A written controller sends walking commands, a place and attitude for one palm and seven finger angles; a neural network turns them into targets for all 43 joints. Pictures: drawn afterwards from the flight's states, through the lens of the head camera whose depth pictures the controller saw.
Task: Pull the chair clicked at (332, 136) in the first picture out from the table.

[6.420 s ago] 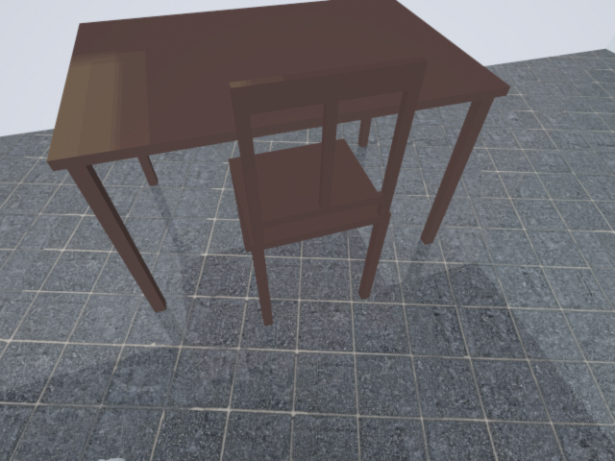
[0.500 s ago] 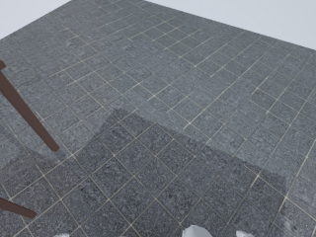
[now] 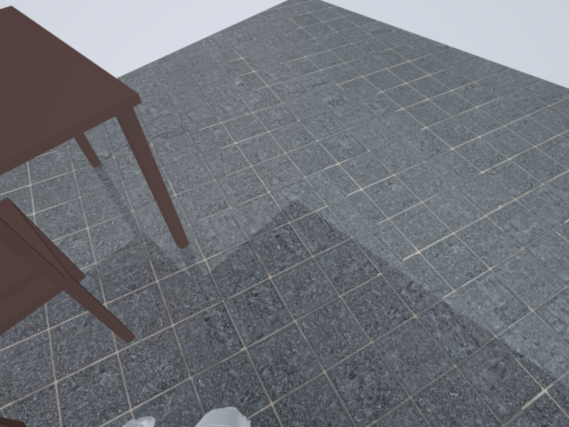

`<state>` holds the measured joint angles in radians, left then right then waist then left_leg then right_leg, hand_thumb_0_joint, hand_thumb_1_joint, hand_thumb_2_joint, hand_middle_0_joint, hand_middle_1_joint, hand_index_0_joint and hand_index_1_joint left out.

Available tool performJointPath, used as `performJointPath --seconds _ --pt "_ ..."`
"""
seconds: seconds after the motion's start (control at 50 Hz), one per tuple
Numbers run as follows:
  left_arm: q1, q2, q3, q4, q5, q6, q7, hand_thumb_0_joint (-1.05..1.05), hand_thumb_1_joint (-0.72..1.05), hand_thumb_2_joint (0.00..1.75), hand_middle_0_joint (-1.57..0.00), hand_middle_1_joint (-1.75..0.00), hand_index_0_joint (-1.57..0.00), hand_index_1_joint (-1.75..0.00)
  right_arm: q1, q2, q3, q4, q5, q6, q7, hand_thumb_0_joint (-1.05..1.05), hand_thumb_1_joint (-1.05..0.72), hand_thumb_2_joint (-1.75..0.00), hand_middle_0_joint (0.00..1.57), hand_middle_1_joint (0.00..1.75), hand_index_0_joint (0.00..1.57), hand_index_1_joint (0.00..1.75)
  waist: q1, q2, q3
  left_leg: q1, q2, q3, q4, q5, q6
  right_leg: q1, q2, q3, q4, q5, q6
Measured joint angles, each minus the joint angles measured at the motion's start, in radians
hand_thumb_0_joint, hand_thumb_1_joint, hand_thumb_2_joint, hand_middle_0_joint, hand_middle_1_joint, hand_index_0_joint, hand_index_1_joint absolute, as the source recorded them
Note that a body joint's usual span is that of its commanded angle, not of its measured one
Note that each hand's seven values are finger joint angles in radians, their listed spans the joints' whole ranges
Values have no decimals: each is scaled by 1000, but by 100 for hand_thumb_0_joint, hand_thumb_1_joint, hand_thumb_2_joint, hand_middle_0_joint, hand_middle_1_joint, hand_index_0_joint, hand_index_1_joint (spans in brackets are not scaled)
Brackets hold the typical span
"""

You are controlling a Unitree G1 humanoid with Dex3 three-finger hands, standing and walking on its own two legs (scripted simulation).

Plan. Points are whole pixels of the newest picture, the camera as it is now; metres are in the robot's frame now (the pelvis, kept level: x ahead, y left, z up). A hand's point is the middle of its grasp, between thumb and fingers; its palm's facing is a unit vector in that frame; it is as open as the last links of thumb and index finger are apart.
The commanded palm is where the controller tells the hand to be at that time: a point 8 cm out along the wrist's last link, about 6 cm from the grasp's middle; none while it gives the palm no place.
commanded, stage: turn to face it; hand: left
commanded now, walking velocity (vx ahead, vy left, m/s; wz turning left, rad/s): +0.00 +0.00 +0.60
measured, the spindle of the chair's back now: out of the picture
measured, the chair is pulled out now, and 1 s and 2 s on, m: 0.00 0.00 0.00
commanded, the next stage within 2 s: take the last steps up to it in 1.36 s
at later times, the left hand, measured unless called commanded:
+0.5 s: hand out of the picture +0.05 +0.27 -0.15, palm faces +0.31 -0.90 -0.29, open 7.4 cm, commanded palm none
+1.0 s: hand out of the picture -0.10 +0.25 -0.19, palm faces +0.59 -0.76 -0.26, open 7.4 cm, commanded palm none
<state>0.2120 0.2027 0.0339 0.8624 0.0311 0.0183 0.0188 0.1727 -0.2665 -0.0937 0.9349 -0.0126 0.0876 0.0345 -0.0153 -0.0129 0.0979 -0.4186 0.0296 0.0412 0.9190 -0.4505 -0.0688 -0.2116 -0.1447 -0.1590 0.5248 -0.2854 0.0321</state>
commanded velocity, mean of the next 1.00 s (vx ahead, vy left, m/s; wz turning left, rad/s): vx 0.00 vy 0.00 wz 0.58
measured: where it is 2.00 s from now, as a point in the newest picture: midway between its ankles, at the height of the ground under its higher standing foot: outside the picture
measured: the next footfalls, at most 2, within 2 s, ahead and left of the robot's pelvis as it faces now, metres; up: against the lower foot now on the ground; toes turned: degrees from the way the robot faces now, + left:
left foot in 0.10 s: +0.04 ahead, +0.14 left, +0.00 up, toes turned +8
right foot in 0.56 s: +0.09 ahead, -0.09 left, +0.00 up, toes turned +19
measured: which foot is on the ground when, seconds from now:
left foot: up 0.00-0.08, down 0.10-0.56, up 0.58-0.94, down 0.96-1.00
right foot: down 0.00-0.10, up 0.12-0.54, down 0.56-0.96, up 0.98-1.00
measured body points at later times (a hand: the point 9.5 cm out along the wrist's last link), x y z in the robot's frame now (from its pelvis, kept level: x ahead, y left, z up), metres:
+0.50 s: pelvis +0.01 +0.03 +0.00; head +0.04 +0.04 +0.45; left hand +0.03 +0.32 -0.13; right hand +0.15 -0.20 -0.14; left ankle +0.00 +0.14 -0.74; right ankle +0.05 -0.11 -0.71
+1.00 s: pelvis -0.01 +0.05 -0.02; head +0.02 +0.09 +0.43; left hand -0.13 +0.29 -0.17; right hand +0.24 -0.11 -0.14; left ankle -0.07 +0.14 -0.74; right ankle +0.05 -0.10 -0.72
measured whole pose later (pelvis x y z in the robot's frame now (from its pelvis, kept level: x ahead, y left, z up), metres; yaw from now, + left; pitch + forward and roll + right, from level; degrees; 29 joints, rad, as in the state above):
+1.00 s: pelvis -0.01 +0.05 -0.02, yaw +36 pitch +1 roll +1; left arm 0.27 0.26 0.06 0.90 0.02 0.05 0.02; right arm 0.12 -0.25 -0.07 0.90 -0.01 0.04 0.03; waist 0.02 -0.06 0.10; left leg -0.30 0.00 0.06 0.62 -0.30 0.01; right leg -0.33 -0.19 -0.14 0.83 -0.51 0.08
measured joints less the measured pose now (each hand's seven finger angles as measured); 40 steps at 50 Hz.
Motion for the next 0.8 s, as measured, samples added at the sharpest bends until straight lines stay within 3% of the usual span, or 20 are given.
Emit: performJointPath --seconds 0.04,0.08,0.12,0.16,0.24,0.32,0.44,0.54,0.56,0.58,0.62,0.68,0.74,0.8 --pt "13 14 7 8 2 4 -2 1 91 90 -21 -30 -20 -30 -17 4 6 -9 3 -8 0 1 -91 -90 19 30 19 30 12 -18 6 43 0 18 -105 5 6 -9 -22 -18 23 -12 14" --pt "30 31 16 16 -3 11 -3 1 90 90 -21 -30 -20 -30 -27 4 13 -25 4 -23 0 1 -91 -90 19 30 19 30 17 -32 3 106 -6 36 -259 88 15 -27 -46 -37 74 -39 35" --pt "41 54 29 27 -9 26 -4 1 91 90 -21 -30 -20 -30 -35 6 15 -40 2 -42 -1 1 -91 -90 19 30 20 30 23 -47 -2 110 -20 29 -303 169 69 -91 -60 -13 213 -142 51" --pt "35 76 41 48 -9 50 3 1 91 90 -21 -30 -20 -30 -42 20 22 -47 0 -56 -8 1 -91 -90 20 30 20 30 27 -57 -1 96 -29 15 -275 141 99 -172 -28 59 406 -238 56" --pt "14 94 52 66 -10 54 0 1 91 90 -20 -30 -20 -29 -29 40 36 -45 -4 -60 -26 1 -91 -90 20 30 20 30 27 -45 -12 122 -42 -33 -350 174 104 -264 25 112 581 -156 63" --pt "-3 89 48 50 -12 43 -4 1 91 90 -20 -30 -20 -29 -14 49 43 -32 -3 -55 -29 1 -91 -90 20 30 20 30 24 -22 -23 149 -62 -79 -421 220 114 -270 50 132 531 -112 71" --pt "-41 65 37 23 -17 38 1 1 91 90 -20 -30 -20 -29 11 55 38 -18 -7 -43 -27 1 -90 -90 20 30 20 30 0 10 -35 146 -92 -151 -441 244 107 -215 89 155 361 -134 66" --pt "-57 38 21 -8 -24 16 5 1 91 90 -20 -30 -20 -29 32 44 24 -8 -5 -27 -26 1 -90 -90 20 30 20 30 -15 41 -45 108 -119 -213 -388 230 82 -97 128 152 108 -65 47" --pt "-51 36 18 -18 -22 6 6 1 91 90 -20 -30 -20 -29 40 40 20 -10 0 -24 -25 1 -90 -90 20 30 20 30 -13 41 -53 88 -130 -219 -356 215 75 -65 125 150 27 -22 22" --pt "-51 27 16 -19 -17 -2 8 1 91 90 -20 -30 -20 -29 38 33 13 -7 2 -21 -25 1 -90 -90 20 30 20 30 -8 54 -49 59 -129 -216 -286 138 64 -65 127 139 25 2 -8" --pt "-42 9 7 -21 -14 -3 9 1 91 90 -21 -30 -20 -30 40 19 2 -3 -3 -11 -24 1 -91 -90 20 30 20 30 -13 68 -43 -11 -126 -175 -84 15 49 -55 115 110 37 -4 -34" --pt "-18 -7 3 -15 -12 0 9 1 91 90 -21 -30 -20 -30 40 3 -7 2 -8 -3 -13 1 -91 -90 20 30 20 30 -15 66 -39 -81 -88 -104 158 24 29 -19 88 79 7 -5 -34" --pt "1 -12 1 -2 -7 -1 8 1 91 90 -21 -30 -20 -30 35 -2 -9 2 -7 1 -4 1 -91 -90 20 30 20 30 -16 47 -32 -84 -44 -64 200 40 11 5 57 52 -14 -1 -29" --pt "15 -10 -2 7 -4 -1 3 1 91 90 -21 -30 -20 -30 21 -2 -6 4 -5 7 -1 1 -91 -90 20 30 20 30 -8 26 -21 -49 -15 -41 123 27 2 14 28 23 -19 -5 -19"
